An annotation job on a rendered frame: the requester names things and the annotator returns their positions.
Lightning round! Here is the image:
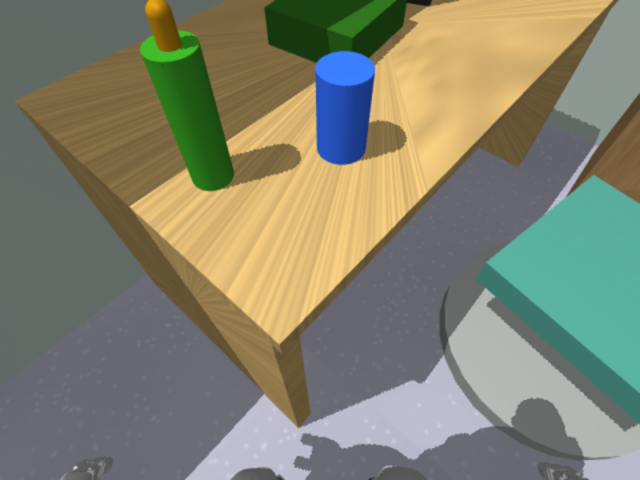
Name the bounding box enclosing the desk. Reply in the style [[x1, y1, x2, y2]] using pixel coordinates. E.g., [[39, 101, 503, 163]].
[[15, 0, 619, 428]]

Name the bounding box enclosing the left robot hand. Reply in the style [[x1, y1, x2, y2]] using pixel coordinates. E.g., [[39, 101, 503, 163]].
[[60, 456, 113, 480]]

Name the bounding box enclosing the right robot hand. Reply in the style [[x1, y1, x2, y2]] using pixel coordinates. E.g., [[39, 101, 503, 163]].
[[538, 462, 589, 480]]

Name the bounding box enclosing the office chair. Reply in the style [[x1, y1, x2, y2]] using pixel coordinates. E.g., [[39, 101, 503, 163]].
[[439, 175, 640, 461]]

